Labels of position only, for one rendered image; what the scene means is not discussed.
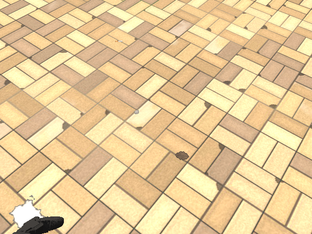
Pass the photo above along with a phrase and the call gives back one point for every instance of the robot left hand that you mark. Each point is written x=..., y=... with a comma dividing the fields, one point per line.
x=41, y=225

